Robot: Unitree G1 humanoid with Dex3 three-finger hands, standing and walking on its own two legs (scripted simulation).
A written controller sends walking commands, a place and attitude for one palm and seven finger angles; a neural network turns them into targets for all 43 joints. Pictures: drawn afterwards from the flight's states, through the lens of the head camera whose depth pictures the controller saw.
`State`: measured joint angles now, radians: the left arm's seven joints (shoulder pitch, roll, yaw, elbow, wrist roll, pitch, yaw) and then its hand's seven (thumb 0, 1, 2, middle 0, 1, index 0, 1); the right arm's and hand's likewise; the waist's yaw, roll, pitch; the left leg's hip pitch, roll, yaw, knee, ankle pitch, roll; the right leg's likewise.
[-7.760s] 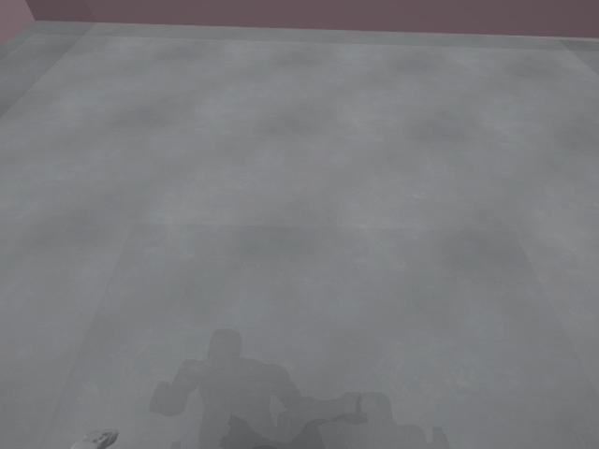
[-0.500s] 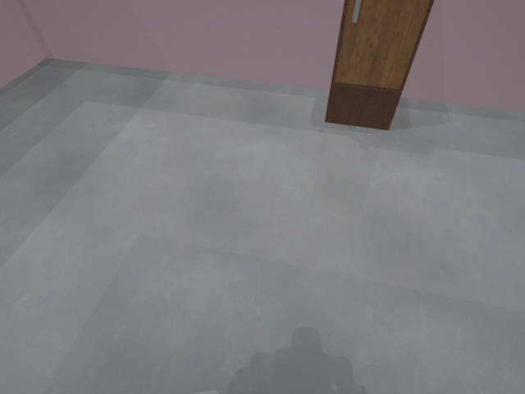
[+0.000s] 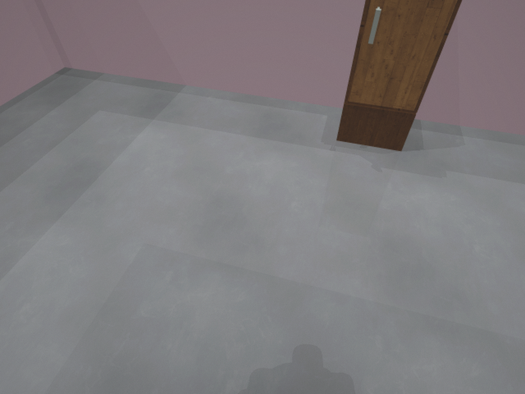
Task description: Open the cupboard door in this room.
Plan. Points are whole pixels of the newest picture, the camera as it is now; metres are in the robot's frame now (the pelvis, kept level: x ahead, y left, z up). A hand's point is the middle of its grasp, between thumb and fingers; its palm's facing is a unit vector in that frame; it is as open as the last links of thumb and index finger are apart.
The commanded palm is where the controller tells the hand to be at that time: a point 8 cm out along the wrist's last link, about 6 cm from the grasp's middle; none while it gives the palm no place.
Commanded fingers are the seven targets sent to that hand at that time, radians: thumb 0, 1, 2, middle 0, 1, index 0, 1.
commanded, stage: turn or walk to find it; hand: left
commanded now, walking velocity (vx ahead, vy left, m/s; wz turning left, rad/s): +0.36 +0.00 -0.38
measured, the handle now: (374, 25) +1.72 -0.43 -0.05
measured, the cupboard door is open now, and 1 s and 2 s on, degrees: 0 0 0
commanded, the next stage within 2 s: stand and wait in 1.36 s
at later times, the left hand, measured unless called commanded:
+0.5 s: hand (192, 335) +0.26 +0.16 -0.16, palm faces -0.16 -0.97 -0.20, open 7.4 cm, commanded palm none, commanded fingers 0.00 0.90 0.90 -0.20 -0.30 -0.20 -0.30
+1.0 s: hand (211, 312) +0.32 +0.13 -0.18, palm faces -0.07 -0.98 -0.19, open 7.3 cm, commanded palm none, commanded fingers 0.00 0.90 0.90 -0.20 -0.30 -0.20 -0.30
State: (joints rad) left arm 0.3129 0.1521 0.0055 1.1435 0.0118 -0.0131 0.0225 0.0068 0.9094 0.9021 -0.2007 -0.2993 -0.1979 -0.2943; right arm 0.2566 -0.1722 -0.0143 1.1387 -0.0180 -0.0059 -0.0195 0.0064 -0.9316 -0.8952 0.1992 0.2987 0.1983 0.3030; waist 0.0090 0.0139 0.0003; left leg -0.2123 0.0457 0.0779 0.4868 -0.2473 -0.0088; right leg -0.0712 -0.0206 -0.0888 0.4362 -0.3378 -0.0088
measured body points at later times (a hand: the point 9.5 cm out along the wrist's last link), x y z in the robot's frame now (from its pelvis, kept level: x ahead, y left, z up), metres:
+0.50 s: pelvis +0.13 -0.01 +0.00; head +0.17 -0.01 +0.45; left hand +0.27 +0.21 -0.15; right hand -0.01 -0.17 -0.15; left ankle +0.04 +0.12 -0.74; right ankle +0.23 -0.16 -0.70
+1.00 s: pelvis +0.31 -0.05 +0.00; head +0.31 -0.04 +0.45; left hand +0.32 +0.19 -0.16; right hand +0.38 -0.31 -0.13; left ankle +0.39 +0.06 -0.72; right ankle +0.27 -0.15 -0.74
